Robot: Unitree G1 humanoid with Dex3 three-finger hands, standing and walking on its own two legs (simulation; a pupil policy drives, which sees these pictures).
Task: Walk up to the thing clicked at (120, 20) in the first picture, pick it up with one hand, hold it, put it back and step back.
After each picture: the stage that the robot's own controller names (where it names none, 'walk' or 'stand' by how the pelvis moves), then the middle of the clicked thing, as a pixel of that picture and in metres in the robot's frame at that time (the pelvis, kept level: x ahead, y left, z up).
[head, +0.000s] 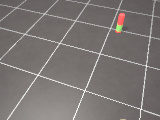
stand; (120, 23) +1.66 -0.44 -0.65
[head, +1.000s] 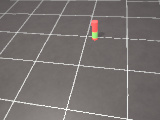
walk; (94, 30) +1.57 -0.01 -0.62
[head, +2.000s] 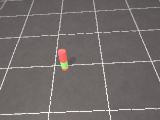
walk; (63, 60) +1.02 +0.29 -0.64
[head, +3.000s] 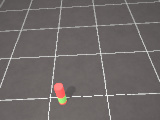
walk; (60, 94) +0.64 +0.25 -0.65
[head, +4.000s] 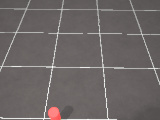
stand; (55, 118) +0.41 +0.22 -0.63
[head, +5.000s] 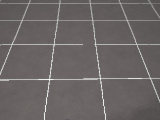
stand; out of the picture +0.36 +0.20 -0.66
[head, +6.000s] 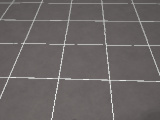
stand; out of the picture +0.36 +0.18 -0.65
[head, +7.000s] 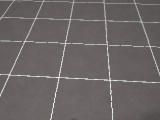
stand; out of the picture +0.36 +0.18 -0.65
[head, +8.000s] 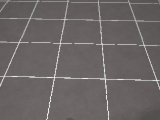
stand; out of the picture +0.36 +0.20 -0.66
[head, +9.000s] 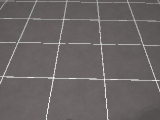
stand; out of the picture +0.36 +0.21 -0.66
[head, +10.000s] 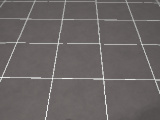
go down; out of the picture +0.35 +0.21 -0.66
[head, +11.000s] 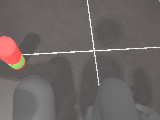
go down; (12, 56) +0.41 +0.27 -0.26
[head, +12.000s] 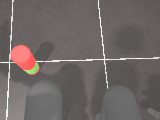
approach; (27, 62) +0.40 +0.27 -0.28
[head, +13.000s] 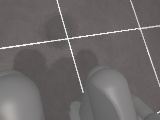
close in; out of the picture +0.38 +0.32 -0.16
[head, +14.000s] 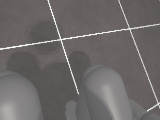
close; out of the picture +0.38 +0.32 -0.15
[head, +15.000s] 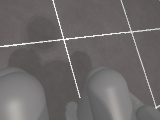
lift; out of the picture +0.35 +0.32 -0.15
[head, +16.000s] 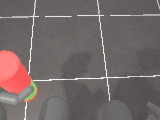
lift; (18, 82) +0.31 +0.22 +0.01
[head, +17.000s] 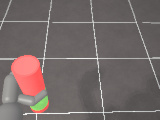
hold; (34, 88) +0.31 +0.18 +0.00
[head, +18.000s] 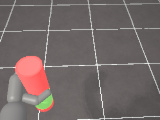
hold; (38, 88) +0.32 +0.17 +0.01
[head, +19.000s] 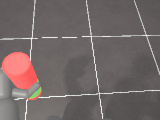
crouch; (26, 80) +0.35 +0.20 -0.04
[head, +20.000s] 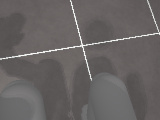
lower; out of the picture +0.45 +0.31 -0.08
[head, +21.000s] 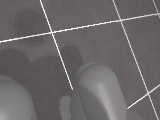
lower; out of the picture +0.42 +0.34 -0.16
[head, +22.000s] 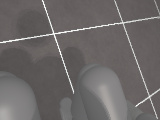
lower; out of the picture +0.40 +0.34 -0.16
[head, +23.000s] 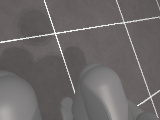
lower; out of the picture +0.39 +0.34 -0.16
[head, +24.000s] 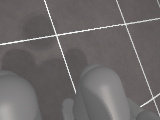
lower; out of the picture +0.38 +0.33 -0.16
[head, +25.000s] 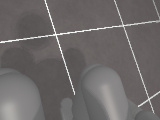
open; out of the picture +0.37 +0.32 -0.16
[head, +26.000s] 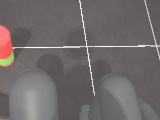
stand; (1, 49) +0.40 +0.30 -0.20
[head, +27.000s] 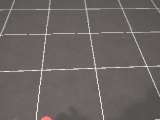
stand; out of the picture +0.36 +0.21 -0.57
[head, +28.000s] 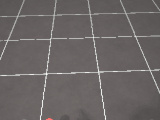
stand; out of the picture +0.37 +0.22 -0.60
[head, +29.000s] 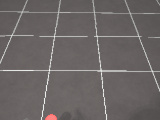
stand; out of the picture +0.37 +0.21 -0.61
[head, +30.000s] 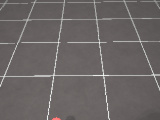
walk; out of the picture +0.39 +0.21 -0.65
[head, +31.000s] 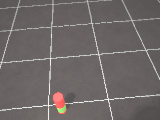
walk; (60, 104) +0.50 +0.23 -0.63
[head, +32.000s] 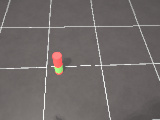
walk; (58, 64) +0.77 +0.21 -0.62
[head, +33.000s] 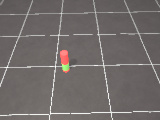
stand; (65, 61) +0.99 +0.23 -0.64
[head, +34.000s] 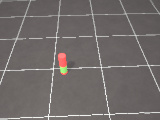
stand; (63, 64) +0.99 +0.22 -0.66
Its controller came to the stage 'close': yes
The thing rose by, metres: 0.67
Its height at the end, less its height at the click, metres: +0.00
